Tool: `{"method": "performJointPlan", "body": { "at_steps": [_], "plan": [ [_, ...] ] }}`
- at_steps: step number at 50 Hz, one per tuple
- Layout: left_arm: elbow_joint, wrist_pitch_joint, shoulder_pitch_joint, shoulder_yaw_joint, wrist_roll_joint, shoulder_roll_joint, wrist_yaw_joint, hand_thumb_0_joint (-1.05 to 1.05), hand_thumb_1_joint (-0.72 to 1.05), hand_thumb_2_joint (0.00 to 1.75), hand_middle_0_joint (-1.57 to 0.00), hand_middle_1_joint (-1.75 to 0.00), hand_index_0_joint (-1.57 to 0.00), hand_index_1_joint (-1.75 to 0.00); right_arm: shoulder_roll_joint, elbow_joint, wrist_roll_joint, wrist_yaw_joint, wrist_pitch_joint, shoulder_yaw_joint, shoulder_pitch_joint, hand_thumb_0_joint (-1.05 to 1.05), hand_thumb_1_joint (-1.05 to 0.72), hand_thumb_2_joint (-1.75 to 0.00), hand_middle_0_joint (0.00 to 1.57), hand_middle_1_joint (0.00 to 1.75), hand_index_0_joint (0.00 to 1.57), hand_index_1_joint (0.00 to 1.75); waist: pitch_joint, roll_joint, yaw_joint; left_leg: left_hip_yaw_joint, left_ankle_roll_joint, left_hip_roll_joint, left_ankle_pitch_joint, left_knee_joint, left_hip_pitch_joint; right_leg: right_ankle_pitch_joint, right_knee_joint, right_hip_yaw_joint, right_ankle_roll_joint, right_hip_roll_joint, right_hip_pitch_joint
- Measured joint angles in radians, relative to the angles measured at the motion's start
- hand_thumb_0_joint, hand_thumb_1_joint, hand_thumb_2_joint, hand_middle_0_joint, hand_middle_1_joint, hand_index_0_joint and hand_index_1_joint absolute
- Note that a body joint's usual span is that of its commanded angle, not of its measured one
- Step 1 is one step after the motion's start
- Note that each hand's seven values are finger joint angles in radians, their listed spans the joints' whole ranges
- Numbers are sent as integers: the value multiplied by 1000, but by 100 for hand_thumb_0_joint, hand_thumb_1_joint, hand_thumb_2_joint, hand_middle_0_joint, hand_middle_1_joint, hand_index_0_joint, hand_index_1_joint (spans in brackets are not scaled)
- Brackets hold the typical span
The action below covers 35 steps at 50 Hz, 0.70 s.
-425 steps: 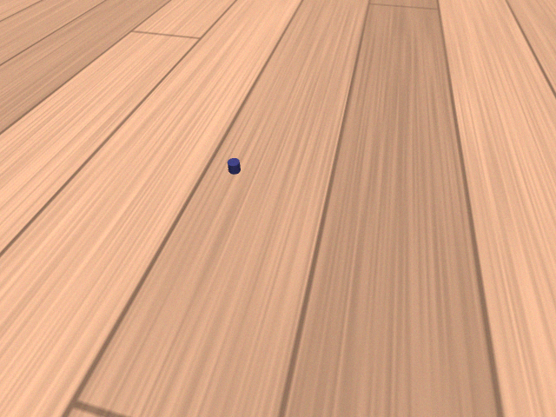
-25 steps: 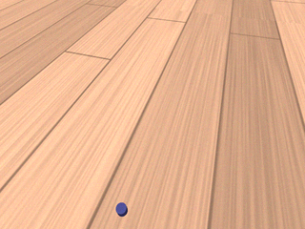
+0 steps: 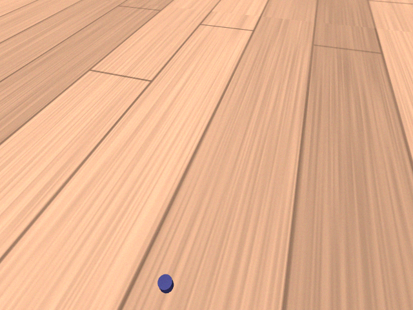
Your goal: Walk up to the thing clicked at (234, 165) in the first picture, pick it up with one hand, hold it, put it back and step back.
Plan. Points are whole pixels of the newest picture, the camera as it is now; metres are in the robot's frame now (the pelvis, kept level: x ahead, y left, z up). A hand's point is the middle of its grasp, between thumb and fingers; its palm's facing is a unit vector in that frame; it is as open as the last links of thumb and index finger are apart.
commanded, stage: stand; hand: left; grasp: from above
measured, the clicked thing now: (165, 283) +0.35 +0.23 -0.75
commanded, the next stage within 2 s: rise first in 0.52 s
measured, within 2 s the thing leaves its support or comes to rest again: neither
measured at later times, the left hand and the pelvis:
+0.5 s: hand out of the picture +0.07 +0.25 -0.16, palm faces -0.03 -0.94 -0.34, open 7.4 cm; pelvis +0.00 +0.00 +0.00, yaw +0 degrees
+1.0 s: hand out of the picture +0.15 +0.25 -0.19, palm faces -0.11 -0.92 -0.38, open 11.6 cm; pelvis -0.01 +0.00 -0.04, yaw +0 degrees
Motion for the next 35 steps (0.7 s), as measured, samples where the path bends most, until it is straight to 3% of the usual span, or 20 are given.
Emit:
{"method": "performJointPlan", "body": {
  "at_steps": [32, 35],
  "plan": [
    [1, 0, -1, 0, 0, -3, 0, 1, 90, 91, -20, -31, -20, -31, -1, -2, 0, 0, 1, 2, 1, 1, -90, -90, 20, 30, 21, 30, 6, 1, 0, -2, -5, 5, -5, 1, -5, -5, -1, -2, -5, 5, -4],
    [-53, -15, -27, 27, -27, -20, 17, 1, 86, 92, -20, -34, -19, -35, 7, -130, 42, -28, -17, 7, 46, 1, -91, -91, 20, 30, 20, 30, 5, 2, -7, -13, -1, 2, -28, 69, -84, -30, 66, -12, -6, 0, -77]
  ]
}}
